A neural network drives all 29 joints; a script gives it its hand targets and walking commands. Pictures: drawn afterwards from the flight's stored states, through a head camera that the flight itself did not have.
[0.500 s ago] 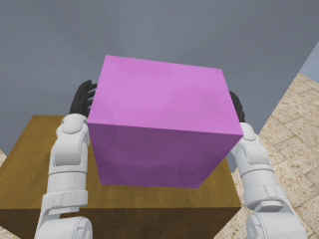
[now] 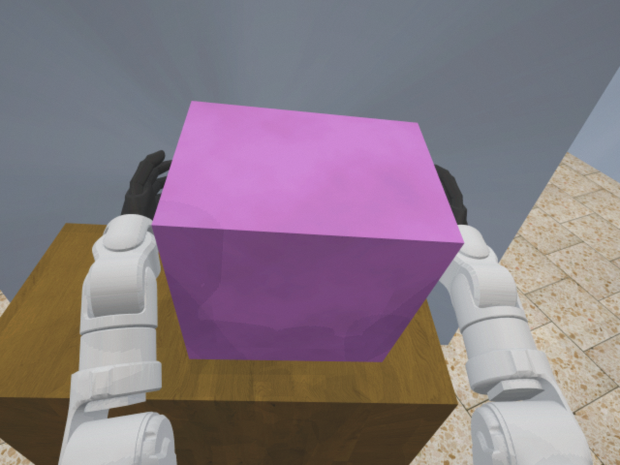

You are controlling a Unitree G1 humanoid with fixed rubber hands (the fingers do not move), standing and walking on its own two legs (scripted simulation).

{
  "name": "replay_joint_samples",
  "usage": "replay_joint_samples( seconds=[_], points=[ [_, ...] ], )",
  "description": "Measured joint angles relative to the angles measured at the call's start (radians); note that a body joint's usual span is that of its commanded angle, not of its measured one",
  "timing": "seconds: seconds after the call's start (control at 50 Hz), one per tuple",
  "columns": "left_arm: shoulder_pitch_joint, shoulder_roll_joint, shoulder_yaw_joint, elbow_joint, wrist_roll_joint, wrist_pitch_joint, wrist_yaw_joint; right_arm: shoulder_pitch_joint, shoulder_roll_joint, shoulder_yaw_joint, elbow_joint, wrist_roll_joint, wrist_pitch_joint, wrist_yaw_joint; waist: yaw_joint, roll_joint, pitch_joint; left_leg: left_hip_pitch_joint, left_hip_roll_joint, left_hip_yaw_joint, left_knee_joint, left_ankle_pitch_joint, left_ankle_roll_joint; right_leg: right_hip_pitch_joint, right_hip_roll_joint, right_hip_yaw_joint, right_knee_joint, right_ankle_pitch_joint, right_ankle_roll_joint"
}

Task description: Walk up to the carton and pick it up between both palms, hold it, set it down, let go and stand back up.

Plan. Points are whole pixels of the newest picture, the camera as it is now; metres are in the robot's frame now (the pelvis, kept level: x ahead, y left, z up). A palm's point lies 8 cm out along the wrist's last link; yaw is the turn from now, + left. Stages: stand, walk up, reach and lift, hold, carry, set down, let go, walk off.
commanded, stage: reach and lift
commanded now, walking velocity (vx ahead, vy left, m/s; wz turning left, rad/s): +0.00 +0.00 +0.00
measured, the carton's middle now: (297, 246) +0.37 +0.00 +0.11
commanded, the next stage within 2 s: hold in 0.48 s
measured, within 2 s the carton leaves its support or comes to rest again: neither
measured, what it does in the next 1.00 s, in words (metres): stands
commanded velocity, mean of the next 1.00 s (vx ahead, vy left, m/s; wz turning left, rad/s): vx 0.00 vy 0.00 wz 0.00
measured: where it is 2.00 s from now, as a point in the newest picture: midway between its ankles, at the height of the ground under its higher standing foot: outside the picture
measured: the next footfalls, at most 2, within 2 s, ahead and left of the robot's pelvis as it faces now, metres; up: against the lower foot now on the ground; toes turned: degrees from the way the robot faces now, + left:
none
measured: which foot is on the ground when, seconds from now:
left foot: down 0.00-1.00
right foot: down 0.00-1.00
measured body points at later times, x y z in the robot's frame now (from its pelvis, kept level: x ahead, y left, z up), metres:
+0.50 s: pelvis +0.02 +0.01 +0.00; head -0.01 +0.04 +0.45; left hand +0.39 +0.20 +0.18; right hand +0.39 -0.18 +0.18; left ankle +0.04 +0.13 -0.75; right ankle +0.01 -0.10 -0.75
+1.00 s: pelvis -0.01 +0.00 +0.00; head -0.06 +0.02 +0.45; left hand +0.37 +0.20 +0.21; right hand +0.38 -0.18 +0.20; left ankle +0.04 +0.13 -0.75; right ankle +0.01 -0.11 -0.75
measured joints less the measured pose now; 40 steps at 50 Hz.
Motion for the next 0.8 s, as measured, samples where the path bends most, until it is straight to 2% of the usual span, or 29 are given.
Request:
replay_joint_samples(
  seconds=[0.12, 0.22, 0.32, 0.4, 0.5, 0.6, 0.68, 0.8],
  points=[
    [-0.105, 0.002, 0.027, 0.116, 0.021, -0.028, -0.018, -0.050, 0.010, -0.053, 0.066, -0.043, -0.023, 0.013, 0.002, 0.031, 0.000, -0.019, -0.011, 0.009, 0.005, 0.006, 0.015, -0.023, -0.011, 0.009, 0.008, 0.007, 0.011],
    [-0.131, -0.012, 0.041, 0.132, 0.032, -0.034, -0.018, -0.059, -0.007, -0.045, 0.085, -0.046, -0.044, 0.017, 0.019, 0.048, 0.000, -0.005, -0.016, 0.029, -0.004, 0.001, 0.025, -0.014, -0.017, 0.029, -0.004, 0.010, 0.022],
    [-0.098, -0.024, 0.034, 0.086, 0.033, -0.012, -0.007, -0.054, -0.028, -0.011, 0.083, -0.024, -0.040, 0.027, 0.028, 0.039, -0.008, 0.014, -0.016, 0.036, -0.002, -0.016, 0.026, 0.009, -0.018, 0.035, -0.016, 0.003, 0.025],
    [-0.038, -0.023, 0.013, 0.004, 0.023, 0.019, 0.009, -0.039, -0.040, 0.024, 0.052, 0.006, -0.023, 0.021, 0.026, 0.023, -0.006, 0.029, -0.014, 0.033, -0.001, -0.029, 0.023, 0.032, -0.015, 0.033, -0.029, -0.002, 0.024],
    [0.069, -0.014, -0.023, -0.133, 0.012, 0.053, 0.025, 0.011, -0.040, 0.058, -0.036, 0.053, 0.005, 0.007, -0.002, 0.006, 0.001, 0.045, -0.013, 0.017, 0.007, -0.042, 0.016, 0.062, -0.012, 0.018, -0.040, -0.011, 0.020],
    [0.134, -0.024, -0.049, -0.225, 0.007, 0.077, 0.037, 0.078, -0.045, 0.067, -0.134, 0.080, 0.031, -0.007, -0.026, 0.013, 0.006, 0.048, -0.011, 0.007, 0.016, -0.047, 0.012, 0.072, -0.009, 0.012, -0.041, -0.013, 0.017],
    [0.126, -0.040, -0.040, -0.216, 0.015, 0.082, 0.026, 0.085, -0.050, 0.059, -0.155, 0.079, 0.055, -0.010, -0.027, 0.035, 0.022, 0.051, -0.007, 0.017, 0.017, -0.041, 0.013, 0.064, -0.005, 0.024, -0.028, -0.009, 0.016],
    [0.054, -0.057, -0.001, -0.150, 0.017, 0.081, 0.013, 0.047, -0.053, 0.041, -0.125, 0.052, 0.066, -0.005, 0.011, 0.063, 0.013, 0.022, 0.001, 0.037, 0.008, -0.018, 0.011, 0.011, 0.002, 0.047, -0.001, 0.004, 0.011]
  ],
)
